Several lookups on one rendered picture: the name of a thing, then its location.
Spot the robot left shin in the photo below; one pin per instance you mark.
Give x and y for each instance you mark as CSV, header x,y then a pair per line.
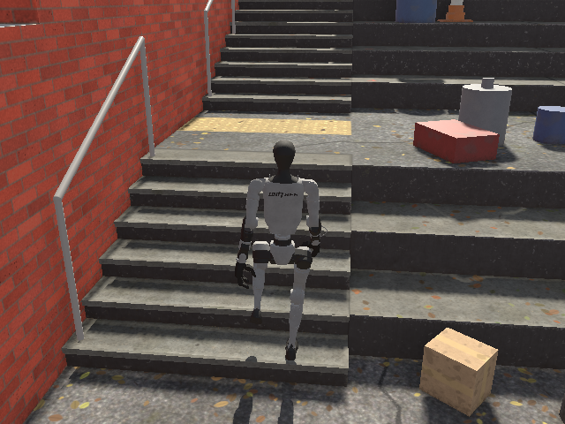
x,y
258,285

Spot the robot right hand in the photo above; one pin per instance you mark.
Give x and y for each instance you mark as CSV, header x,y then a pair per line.
x,y
316,249

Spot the left robot upper arm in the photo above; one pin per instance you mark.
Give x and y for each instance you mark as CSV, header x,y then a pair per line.
x,y
252,202

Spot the right robot thigh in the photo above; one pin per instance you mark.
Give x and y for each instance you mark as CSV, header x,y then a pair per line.
x,y
302,263

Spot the right robot upper arm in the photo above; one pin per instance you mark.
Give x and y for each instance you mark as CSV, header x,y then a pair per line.
x,y
313,202

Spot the robot right forearm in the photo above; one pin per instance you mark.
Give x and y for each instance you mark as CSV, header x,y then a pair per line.
x,y
315,234

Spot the robot left forearm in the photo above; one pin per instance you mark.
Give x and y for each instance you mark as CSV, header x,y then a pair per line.
x,y
244,243

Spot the robot left hand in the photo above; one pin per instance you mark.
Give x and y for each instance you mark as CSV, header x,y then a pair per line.
x,y
241,280

